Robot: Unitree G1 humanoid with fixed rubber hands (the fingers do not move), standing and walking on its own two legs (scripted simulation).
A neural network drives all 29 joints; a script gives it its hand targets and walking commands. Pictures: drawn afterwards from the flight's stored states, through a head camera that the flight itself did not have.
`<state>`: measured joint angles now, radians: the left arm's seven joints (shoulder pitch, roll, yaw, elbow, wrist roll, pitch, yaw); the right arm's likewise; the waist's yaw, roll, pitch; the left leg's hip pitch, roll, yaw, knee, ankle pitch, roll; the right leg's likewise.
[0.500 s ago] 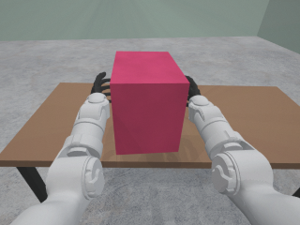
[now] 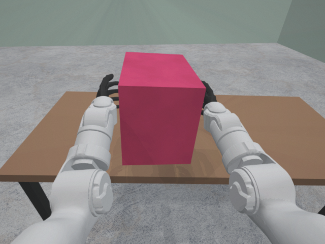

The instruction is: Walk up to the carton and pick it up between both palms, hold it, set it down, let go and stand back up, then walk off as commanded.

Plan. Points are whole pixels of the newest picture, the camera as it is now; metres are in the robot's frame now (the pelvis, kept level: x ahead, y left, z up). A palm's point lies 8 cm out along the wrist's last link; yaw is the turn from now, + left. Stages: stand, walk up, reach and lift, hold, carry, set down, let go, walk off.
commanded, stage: hold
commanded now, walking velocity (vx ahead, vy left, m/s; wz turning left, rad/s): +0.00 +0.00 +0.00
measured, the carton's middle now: (155, 103) +0.45 +0.05 +0.19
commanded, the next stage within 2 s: none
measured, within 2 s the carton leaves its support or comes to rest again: neither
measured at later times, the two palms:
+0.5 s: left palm (101, 97) +0.38 +0.18 +0.24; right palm (210, 103) +0.39 -0.09 +0.23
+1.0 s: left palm (100, 96) +0.38 +0.18 +0.25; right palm (210, 102) +0.38 -0.09 +0.23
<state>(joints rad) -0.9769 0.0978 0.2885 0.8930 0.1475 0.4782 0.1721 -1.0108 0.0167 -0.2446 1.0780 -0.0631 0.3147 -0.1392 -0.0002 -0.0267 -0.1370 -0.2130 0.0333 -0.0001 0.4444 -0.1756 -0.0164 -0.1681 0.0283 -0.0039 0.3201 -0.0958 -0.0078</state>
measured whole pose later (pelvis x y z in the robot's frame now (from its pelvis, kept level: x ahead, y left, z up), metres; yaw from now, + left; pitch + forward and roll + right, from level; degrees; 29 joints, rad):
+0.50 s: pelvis +0.00 +0.00 +0.00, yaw +0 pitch -5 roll -2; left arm -0.98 0.10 0.29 0.81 0.19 0.55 0.14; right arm -1.00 0.02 -0.21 0.99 -0.02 0.38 -0.16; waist 0.00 -0.03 -0.13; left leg -0.19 0.03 0.00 0.44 -0.18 -0.02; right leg -0.14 0.03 0.00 0.32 -0.09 -0.01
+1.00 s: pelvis +0.00 +0.00 +0.00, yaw +0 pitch -5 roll -2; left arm -0.98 0.09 0.29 0.76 0.21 0.59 0.12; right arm -1.00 0.02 -0.20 0.94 0.00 0.41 -0.17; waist 0.00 -0.03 -0.12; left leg -0.18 0.03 0.00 0.44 -0.17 -0.02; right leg -0.14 0.03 0.00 0.32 -0.09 -0.01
